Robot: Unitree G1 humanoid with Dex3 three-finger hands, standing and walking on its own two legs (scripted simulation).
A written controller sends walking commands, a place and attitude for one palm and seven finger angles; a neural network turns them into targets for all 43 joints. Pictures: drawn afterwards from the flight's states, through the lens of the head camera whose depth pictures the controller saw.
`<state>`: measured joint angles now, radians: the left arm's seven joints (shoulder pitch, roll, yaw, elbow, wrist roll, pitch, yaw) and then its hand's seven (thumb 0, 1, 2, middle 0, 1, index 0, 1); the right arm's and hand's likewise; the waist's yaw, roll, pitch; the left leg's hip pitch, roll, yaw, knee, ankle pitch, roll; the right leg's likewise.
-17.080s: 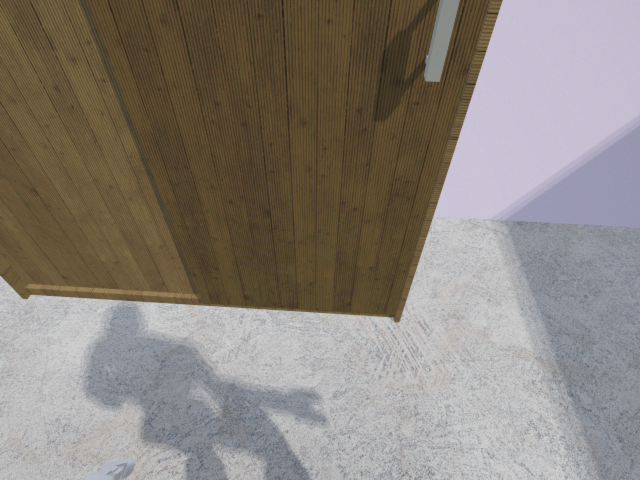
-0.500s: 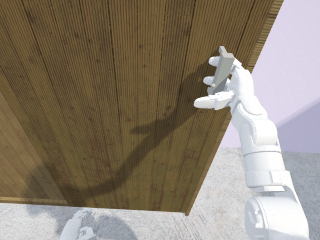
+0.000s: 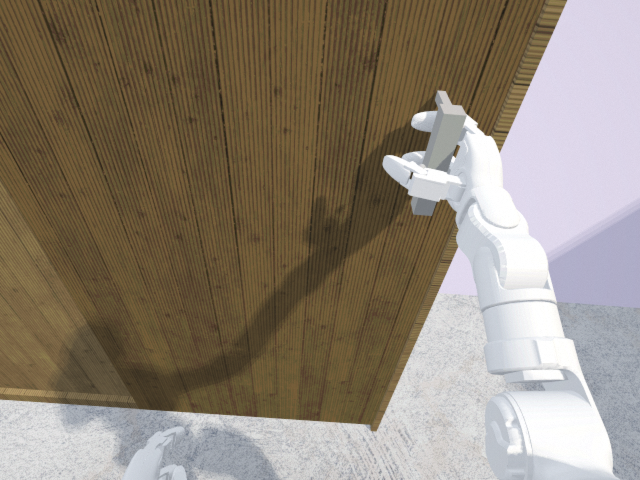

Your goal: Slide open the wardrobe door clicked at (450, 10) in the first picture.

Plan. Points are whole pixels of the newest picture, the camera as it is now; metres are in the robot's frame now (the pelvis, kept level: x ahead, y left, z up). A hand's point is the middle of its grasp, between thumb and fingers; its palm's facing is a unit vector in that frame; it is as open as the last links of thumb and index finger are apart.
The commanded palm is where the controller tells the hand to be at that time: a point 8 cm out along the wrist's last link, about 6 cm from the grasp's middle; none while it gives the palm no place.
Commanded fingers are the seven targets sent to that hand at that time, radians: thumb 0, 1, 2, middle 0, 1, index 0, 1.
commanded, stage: grip the handle and tug to test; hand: right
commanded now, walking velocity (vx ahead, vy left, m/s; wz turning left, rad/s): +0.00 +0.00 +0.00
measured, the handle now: (432, 154) +0.45 -0.09 +0.23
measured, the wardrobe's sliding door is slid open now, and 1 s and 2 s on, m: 0.00 0.00 0.00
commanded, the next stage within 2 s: tug the door sideways, standing still in 0.94 s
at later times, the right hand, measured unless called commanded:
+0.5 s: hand (421, 169) +0.40 -0.07 +0.24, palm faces -0.03 +1.00 +0.01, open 5.6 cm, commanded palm +0.39 -0.13 +0.23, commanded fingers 0.00 -0.90 -0.90 0.45 1.40 0.45 1.40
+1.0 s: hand (420, 171) +0.40 -0.07 +0.23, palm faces -0.04 +1.00 +0.01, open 5.7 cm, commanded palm +0.36 -0.13 +0.23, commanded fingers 0.00 -0.90 -0.90 0.45 1.40 0.45 1.40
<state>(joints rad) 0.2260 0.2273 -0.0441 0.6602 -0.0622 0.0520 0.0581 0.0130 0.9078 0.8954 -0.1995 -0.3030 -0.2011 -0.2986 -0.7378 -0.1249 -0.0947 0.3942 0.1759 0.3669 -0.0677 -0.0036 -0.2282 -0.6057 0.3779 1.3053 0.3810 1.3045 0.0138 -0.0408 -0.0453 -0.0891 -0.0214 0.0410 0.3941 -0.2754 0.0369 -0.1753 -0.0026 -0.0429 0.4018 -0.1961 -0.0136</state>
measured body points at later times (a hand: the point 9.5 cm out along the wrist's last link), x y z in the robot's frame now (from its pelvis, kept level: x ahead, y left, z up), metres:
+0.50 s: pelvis +0.00 +0.00 +0.00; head -0.03 +0.02 +0.45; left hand +0.15 +0.23 -0.10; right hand +0.40 -0.13 +0.24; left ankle -0.04 +0.09 -0.74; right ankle +0.01 -0.11 -0.74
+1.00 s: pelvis +0.02 +0.01 +0.00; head -0.02 +0.03 +0.45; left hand +0.17 +0.25 -0.09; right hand +0.40 -0.13 +0.24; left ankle -0.04 +0.09 -0.74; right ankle +0.01 -0.11 -0.74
